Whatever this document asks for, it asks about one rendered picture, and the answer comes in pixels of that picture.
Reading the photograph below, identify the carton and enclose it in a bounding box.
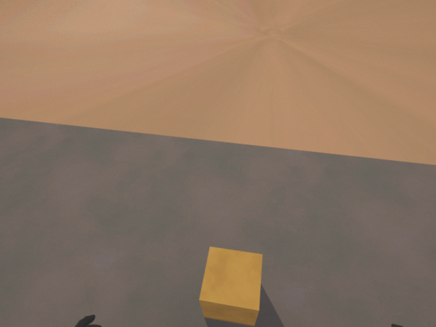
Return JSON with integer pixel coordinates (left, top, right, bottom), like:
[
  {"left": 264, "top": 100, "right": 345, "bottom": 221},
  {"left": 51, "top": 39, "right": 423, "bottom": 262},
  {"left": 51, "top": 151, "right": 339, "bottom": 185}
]
[{"left": 199, "top": 247, "right": 262, "bottom": 326}]

